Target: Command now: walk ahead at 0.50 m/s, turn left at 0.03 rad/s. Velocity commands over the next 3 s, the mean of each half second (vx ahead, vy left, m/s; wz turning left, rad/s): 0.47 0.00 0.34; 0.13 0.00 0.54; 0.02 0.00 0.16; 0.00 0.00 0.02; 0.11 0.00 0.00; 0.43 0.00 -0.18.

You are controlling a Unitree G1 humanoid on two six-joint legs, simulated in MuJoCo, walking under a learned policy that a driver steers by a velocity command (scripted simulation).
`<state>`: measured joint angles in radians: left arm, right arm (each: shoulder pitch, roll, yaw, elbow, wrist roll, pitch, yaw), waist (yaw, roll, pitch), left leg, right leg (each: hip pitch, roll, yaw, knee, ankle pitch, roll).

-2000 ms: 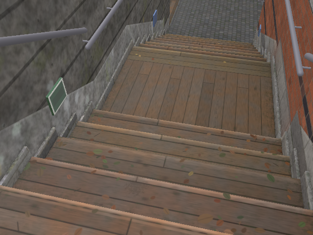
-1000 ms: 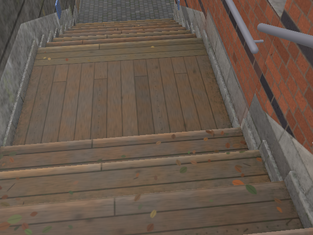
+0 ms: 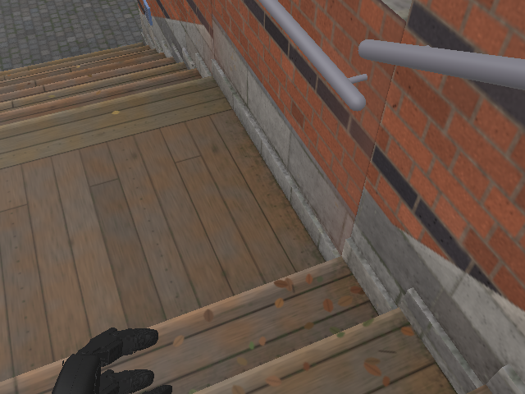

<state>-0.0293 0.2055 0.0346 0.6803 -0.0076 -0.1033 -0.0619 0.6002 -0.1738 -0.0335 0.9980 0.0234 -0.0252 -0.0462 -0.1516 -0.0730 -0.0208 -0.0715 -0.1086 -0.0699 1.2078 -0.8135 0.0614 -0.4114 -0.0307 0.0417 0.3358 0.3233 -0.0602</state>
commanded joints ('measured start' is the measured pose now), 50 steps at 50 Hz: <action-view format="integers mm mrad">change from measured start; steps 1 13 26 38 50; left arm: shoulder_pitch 621 423 529 255 42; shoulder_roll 189 120 149 93 59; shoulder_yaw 47 28 24 12 -17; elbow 161 256 256 -33 -195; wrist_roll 34 31 -10 22 0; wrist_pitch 16 -8 77 145 148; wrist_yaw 1 66 143 183 71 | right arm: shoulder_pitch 165 -198 -519 -397 -344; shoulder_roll -13 -85 -85 -238 -196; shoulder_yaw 5 -51 -26 -15 -17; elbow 13 -176 -361 -342 -404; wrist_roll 22 -13 -7 -44 -26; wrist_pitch -43 -3 0 37 118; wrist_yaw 44 45 140 31 -31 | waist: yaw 240 92 236 186 112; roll -196 41 32 83 299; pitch -329 -42 116 -16 -42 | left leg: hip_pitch -739 -705 -445 -327 -174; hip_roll -6 191 141 279 201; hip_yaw -174 -137 64 -346 -454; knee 813 -104 -810 -753 -716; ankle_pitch -117 936 1100 1149 924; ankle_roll -47 -28 -16 255 203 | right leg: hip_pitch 1074 138 183 -500 -140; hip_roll -352 -225 -225 32 59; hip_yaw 212 95 -43 38 39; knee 462 86 661 1377 511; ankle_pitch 787 -64 -269 -622 -712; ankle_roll -222 -173 -28 149 144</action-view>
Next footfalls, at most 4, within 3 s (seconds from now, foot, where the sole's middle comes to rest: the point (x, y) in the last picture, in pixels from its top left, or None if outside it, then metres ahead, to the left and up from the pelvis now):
0.56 left None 0.43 0.15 -0.95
1.06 right None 0.52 -0.05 -0.95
1.38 left None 0.41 0.16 -0.95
2.96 right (191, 349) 0.79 0.13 -1.11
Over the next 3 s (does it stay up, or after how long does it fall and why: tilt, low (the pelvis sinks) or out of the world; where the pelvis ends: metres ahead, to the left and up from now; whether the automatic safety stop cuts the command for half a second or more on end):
stays up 0.69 0.16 -0.33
